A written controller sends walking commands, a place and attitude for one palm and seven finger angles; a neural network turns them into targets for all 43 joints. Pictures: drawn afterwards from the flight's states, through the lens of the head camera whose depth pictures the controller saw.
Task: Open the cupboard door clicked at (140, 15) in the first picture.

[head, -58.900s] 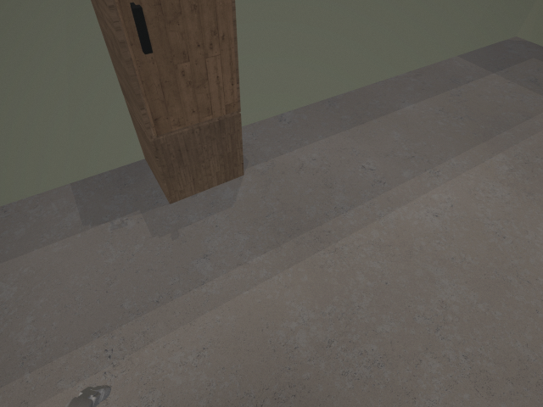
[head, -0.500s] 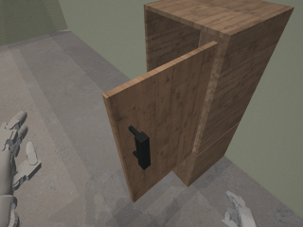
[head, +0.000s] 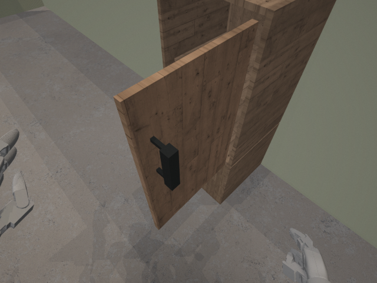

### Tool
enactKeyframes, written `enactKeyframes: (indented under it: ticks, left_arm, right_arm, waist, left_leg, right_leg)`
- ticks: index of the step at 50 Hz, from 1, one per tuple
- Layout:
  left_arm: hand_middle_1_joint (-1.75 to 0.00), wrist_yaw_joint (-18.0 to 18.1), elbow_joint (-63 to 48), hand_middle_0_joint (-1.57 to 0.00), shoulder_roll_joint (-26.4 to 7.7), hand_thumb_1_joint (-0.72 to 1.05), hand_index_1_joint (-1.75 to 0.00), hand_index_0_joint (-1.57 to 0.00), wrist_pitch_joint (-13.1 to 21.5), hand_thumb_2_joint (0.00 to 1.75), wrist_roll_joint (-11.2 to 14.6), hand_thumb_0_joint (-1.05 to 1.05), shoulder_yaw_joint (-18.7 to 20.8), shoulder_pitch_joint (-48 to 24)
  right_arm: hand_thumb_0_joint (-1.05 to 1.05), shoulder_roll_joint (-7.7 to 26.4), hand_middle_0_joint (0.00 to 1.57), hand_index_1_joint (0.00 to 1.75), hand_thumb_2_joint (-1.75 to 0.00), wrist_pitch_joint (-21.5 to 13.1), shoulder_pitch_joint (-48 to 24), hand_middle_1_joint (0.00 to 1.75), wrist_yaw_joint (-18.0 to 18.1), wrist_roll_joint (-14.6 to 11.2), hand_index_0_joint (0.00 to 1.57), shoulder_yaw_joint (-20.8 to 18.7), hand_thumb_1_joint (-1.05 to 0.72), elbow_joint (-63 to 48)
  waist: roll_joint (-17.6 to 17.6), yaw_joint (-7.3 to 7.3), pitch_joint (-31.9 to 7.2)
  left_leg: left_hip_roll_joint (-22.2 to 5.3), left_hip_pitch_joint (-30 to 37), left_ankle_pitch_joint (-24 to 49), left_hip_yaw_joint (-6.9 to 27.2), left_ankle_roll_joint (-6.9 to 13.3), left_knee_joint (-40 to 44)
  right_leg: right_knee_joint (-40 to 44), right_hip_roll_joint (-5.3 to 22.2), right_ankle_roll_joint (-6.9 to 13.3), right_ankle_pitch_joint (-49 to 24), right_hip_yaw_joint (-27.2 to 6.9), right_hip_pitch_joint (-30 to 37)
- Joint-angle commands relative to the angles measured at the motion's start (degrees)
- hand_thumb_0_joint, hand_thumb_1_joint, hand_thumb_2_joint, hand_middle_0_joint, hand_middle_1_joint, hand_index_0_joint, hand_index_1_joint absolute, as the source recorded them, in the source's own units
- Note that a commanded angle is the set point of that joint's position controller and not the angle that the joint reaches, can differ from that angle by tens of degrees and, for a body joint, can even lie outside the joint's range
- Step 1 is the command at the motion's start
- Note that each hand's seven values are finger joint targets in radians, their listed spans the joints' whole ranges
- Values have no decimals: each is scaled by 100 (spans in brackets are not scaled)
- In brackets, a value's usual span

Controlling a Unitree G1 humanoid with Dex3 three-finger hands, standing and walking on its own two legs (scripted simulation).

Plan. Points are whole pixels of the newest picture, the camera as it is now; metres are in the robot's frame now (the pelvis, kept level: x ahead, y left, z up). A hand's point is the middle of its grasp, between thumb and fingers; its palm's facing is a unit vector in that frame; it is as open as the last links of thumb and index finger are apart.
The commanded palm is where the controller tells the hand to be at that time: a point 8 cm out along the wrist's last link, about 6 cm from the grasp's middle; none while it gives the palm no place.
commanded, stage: step back with the hand held close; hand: left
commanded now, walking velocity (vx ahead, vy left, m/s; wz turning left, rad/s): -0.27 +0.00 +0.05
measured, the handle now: (164, 163) +0.34 +0.08 +0.06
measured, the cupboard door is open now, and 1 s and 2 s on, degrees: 92 92 92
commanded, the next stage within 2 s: stop stepping back and stand still in 0.74 s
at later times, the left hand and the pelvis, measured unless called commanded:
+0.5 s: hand out of the picture +0.11 +0.27 +0.15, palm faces +0.45 -0.78 -0.44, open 7.4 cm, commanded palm +0.03 +0.32 +0.18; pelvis -0.10 +0.01 -0.03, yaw +2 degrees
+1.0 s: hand out of the picture +0.04 +0.23 +0.17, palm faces +0.31 -0.81 -0.50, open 7.4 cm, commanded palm -0.02 +0.27 +0.18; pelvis -0.18 -0.02 -0.01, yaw -4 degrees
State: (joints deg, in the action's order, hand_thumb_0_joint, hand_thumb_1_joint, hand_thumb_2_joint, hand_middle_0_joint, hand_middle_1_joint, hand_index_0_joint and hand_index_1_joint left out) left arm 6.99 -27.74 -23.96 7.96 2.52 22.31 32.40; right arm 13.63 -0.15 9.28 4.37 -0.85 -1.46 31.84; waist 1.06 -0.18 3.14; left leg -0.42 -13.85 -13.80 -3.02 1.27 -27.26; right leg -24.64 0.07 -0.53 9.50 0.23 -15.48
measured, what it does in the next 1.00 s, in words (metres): walks backwards: right foot, then left foot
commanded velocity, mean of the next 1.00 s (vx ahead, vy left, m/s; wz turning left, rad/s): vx -0.23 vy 0.01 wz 0.02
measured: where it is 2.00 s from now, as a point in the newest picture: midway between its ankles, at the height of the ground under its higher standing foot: outside the picture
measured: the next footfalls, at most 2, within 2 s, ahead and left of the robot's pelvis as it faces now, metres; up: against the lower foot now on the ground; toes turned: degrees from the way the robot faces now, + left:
right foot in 0.76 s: -0.24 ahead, -0.12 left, +0.00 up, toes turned -3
left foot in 0.94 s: -0.09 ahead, +0.06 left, +0.00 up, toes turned -1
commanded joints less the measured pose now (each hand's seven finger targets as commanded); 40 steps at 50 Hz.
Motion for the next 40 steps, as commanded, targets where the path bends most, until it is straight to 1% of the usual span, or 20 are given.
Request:
enactKeyframes:
  ticks: [1,5,8,12,16,18,20,21,22,23,24,26,27,30,35,36,37,38,39,40]
  left_arm:
    - [-30,217,-1373,-20,-1035,90,-30,-20,461,90,12,0,1037,128]
    - [-30,239,-1295,-20,-933,90,-30,-20,515,90,-66,0,1043,57]
    - [-30,253,-1171,-20,-799,90,-30,-20,592,90,-175,0,988,-164]
    - [-30,259,-1183,-20,-771,90,-30,-20,682,90,-322,0,955,-662]
    - [-30,298,-1360,-20,-889,90,-30,-20,733,90,-267,0,873,-959]
    - [-30,351,-1512,-20,-976,90,-30,-20,762,90,-204,0,827,-1043]
    - [-30,387,-1560,-20,-1085,90,-30,-20,778,90,-179,0,946,-905]
    - [-30,386,-1675,-20,-1097,90,-30,-20,805,90,-142,0,1003,-764]
    - [-30,389,-1817,-20,-1106,90,-30,-20,856,90,-117,0,1093,-620]
    - [-30,406,-1987,-20,-1058,90,-30,-20,905,90,-142,0,1233,-572]
    - [-30,463,-2013,-20,-1241,90,-30,-20,879,90,-239,0,1397,-747]
    - [-30,449,-1907,-20,-1259,90,-30,-20,958,90,-154,0,1414,-711]
    - [-30,420,-1509,-20,-1084,90,-30,-20,903,90,-94,0,1343,-303]
    - [-30,436,-1394,-20,-732,90,-30,-20,782,90,43,0,1064,110]
    - [-30,316,-1543,-20,-747,90,-30,-20,711,90,127,0,685,-265]
    - [-30,277,-1600,-20,-827,90,-30,-20,755,90,152,0,697,-383]
    - [-30,250,-1629,-20,-1114,90,-30,-20,797,90,133,0,859,-443]
    - [-30,260,-1679,-20,-1423,90,-30,-20,828,90,139,0,1045,-535]
    - [-30,284,-1677,-20,-1707,90,-30,-20,876,90,154,0,1262,-630]
    - [-30,350,-1694,-20,-1935,90,-30,-20,976,90,80,0,1508,-694]
  right_arm:
    - [0,580,20,30,-90,-267,-482,30,69,6,20,-206,-90,-985]
    - [0,688,20,30,-90,-358,-465,30,68,23,20,-203,-90,-1020]
    - [0,726,20,30,-90,-468,-347,30,69,13,20,-197,-90,-1048]
    - [0,773,20,30,-90,-608,-207,30,71,50,20,-218,-90,-1008]
    - [0,649,20,30,-90,-687,-50,30,25,66,20,-187,-90,-879]
    - [0,529,20,30,-90,-666,15,30,-23,83,20,-106,-90,-662]
    - [0,559,20,30,-90,-649,-50,30,11,116,20,-84,-90,-640]
    - [0,618,20,30,-90,-652,-62,30,36,105,20,-93,-90,-688]
    - [0,707,20,30,-90,-675,-124,30,65,106,20,-98,-90,-778]
    - [0,774,20,30,-90,-761,-291,30,83,141,20,-121,-90,-873]
    - [0,509,20,30,-90,-861,-207,30,74,204,20,-130,-90,-806]
    - [0,487,20,30,-90,-980,-254,30,12,164,20,-237,-90,-627]
    - [0,567,20,30,-90,-1021,-276,30,-45,92,20,-295,-90,-555]
    - [0,456,20,30,-90,-1121,-309,30,-96,72,20,-235,-90,-457]
    - [0,534,20,30,-90,-1145,-169,30,-126,168,20,-133,-90,-192]
    - [0,517,20,30,-90,-1117,-172,30,-146,161,20,-119,-90,-174]
    - [0,459,20,30,-90,-1032,-140,30,-153,152,20,-125,-90,-146]
    - [0,380,20,30,-90,-956,-237,30,-115,116,20,-92,-90,-171]
    - [0,383,20,30,-90,-966,-528,30,-54,74,20,-31,-90,-323]
    - [0,306,20,30,-90,-1037,-576,30,-23,164,20,47,-90,-288]
  waist:
    - [338,96,-1304]
    - [749,127,-868]
    - [751,84,-507]
    - [413,19,-343]
    - [-744,-55,-333]
    - [-1097,-116,-566]
    - [-613,-144,-655]
    - [-118,-146,-651]
    - [894,-124,-605]
    - [2304,-37,-718]
    - [2106,-81,-626]
    - [948,0,-807]
    - [853,52,-879]
    - [1113,57,-896]
    - [1393,13,-1077]
    - [1103,31,-1146]
    - [332,14,-1204]
    - [-673,75,-1111]
    - [-1179,235,-849]
    - [-871,255,-1026]
  left_leg:
    - [-463,-230,1721,463,23,388]
    - [-757,-1587,-53,788,279,1007]
    - [-926,-2729,-1870,898,468,1260]
    - [-874,-3247,-2767,915,541,929]
    - [-83,-1459,-2137,465,151,-970]
    - [116,-85,-1324,238,-25,-2016]
    - [37,160,-1189,333,3,-1353]
    - [-207,-90,-1519,741,109,-649]
    - [-732,-856,-2259,1531,337,416]
    - [-1785,-2390,-3529,2889,743,2023]
    - [-2135,-2737,-3128,3140,970,2418]
    - [-1921,-1956,-1914,2415,846,1727]
    - [-1685,-1478,-1760,1871,717,1542]
    - [-1387,-722,-1246,1418,548,1633]
    - [-1085,5,-386,952,151,1692]
    - [-949,236,66,788,6,1277]
    - [-746,532,468,507,-121,430]
    - [-360,347,20,176,-216,-606]
    - [25,-312,-863,45,-291,-1861]
    - [112,-916,-1361,131,-286,-2587]
  right_leg:
    - [-317,327,47,-1977,-224,1023]
    - [-892,70,-48,-787,-115,1374]
    - [-1354,8,-81,-395,-150,1695]
    - [-1367,85,-52,199,-390,1578]
    - [551,875,367,2233,-1469,-782]
    - [1082,1352,580,2654,-1398,-1968]
    - [665,1114,431,2231,-858,-1972]
    - [87,806,277,2198,-599,-1835]
    - [-1053,330,91,2103,-340,-1406]
    - [-3305,-382,-136,1660,118,-75]
    - [-4834,-449,-85,1799,-204,-8]
    - [-5011,-352,-47,1865,-428,-433]
    - [-4821,-403,-71,1803,-271,-604]
    - [-3281,-319,-48,1929,184,-481]
    - [-107,-406,143,1727,462,369]
    - [762,-210,219,1196,315,403]
    - [1279,378,393,553,-268,102]
    - [1396,1113,505,-600,-923,-130]
    - [1320,1717,637,-1817,-1261,-323]
    - [890,1997,806,-3329,-1116,12]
